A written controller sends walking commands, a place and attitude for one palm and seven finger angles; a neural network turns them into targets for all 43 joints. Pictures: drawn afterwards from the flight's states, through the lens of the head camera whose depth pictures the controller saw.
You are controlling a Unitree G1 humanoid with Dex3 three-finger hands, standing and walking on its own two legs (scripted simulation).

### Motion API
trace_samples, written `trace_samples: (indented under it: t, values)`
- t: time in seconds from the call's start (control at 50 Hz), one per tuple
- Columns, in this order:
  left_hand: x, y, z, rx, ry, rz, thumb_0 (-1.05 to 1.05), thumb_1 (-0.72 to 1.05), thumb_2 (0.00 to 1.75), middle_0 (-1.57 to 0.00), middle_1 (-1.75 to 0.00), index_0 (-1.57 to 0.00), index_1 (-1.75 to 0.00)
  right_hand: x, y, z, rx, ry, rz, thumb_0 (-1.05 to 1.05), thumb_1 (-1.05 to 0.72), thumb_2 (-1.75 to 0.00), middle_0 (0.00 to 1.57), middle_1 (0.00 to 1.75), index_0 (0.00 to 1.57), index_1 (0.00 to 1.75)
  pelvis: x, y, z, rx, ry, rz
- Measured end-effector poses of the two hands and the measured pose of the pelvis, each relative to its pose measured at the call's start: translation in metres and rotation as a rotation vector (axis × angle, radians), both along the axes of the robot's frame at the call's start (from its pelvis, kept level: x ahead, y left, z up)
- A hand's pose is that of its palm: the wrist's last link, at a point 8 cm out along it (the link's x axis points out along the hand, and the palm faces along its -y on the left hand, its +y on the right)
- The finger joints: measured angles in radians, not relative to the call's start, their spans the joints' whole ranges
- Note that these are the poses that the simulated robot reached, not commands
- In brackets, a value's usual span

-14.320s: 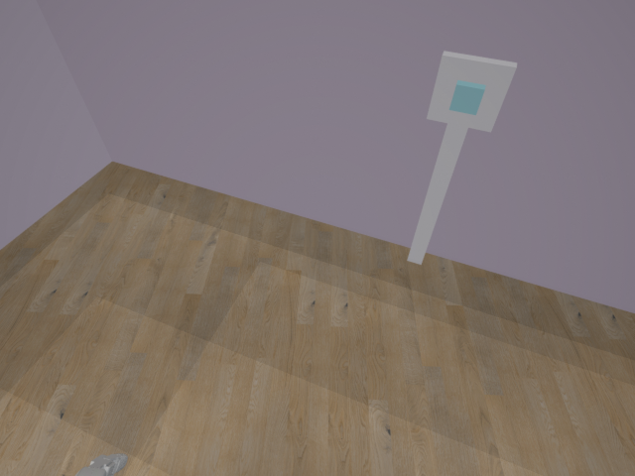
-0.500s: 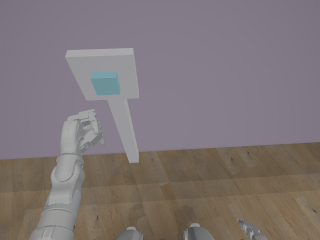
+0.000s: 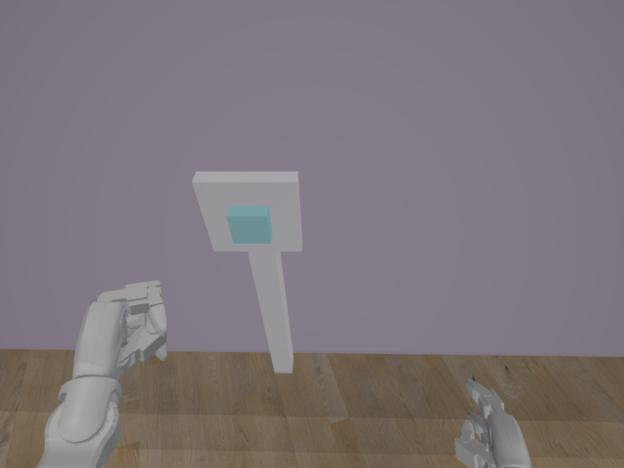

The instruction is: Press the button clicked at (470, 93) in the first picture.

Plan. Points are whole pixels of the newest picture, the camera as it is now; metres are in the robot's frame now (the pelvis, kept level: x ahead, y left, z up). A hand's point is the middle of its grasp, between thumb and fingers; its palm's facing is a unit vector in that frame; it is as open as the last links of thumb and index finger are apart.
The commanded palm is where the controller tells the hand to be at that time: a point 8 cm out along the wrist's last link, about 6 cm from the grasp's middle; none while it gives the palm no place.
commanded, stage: draw the hand back to the body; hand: left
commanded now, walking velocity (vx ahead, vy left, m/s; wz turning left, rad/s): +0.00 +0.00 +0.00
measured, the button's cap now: (250, 223) +0.52 +0.17 -0.01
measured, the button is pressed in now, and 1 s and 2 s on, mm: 0 0 0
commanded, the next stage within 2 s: step back with the hand held close in 0.70 s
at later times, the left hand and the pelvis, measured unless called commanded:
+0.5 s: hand (59, 331) +0.19 +0.25 +0.18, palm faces +0.41 -0.81 -0.43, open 3.1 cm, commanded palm +0.14 +0.28 +0.19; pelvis +0.01 +0.01 +0.01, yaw -1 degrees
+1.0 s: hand (66, 337) +0.19 +0.24 +0.17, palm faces +0.36 -0.82 -0.44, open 3.1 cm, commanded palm +0.13 +0.28 +0.19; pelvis -0.01 +0.01 +0.01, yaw -3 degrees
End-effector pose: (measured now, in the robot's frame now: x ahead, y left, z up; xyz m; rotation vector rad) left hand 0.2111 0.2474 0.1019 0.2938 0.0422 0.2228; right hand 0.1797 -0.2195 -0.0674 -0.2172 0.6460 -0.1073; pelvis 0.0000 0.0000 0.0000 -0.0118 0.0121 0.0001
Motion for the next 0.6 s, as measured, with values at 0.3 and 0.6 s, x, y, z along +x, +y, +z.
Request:
trace_samples:
  t: [0.3, 0.6]
  values:
    - [-0.038, 0.026, 0.059, 0.122, -0.102, 0.103, 0.02, 0.89, 0.9, -1.3, -1.5, -1.31, -1.5, 0.013, 0.016, 0.005, 0.02, -0.008, 0.07, 0.01, -0.9, -0.9, 0.2, 0.3, 0.21, 0.3, 0.016, 0.005, 0.011, -0.004, -0.063, -0.004]
    - [-0.065, 0.037, 0.088, 0.201, -0.192, 0.15, 0.02, 0.89, 0.9, -1.3, -1.5, -1.31, -1.5, 0.003, 0.01, 0.005, 0.014, -0.02, 0.048, 0.01, -0.9, -0.9, 0.2, 0.3, 0.2, 0.3, 0.009, 0.006, 0.012, -0.005, -0.088, -0.014]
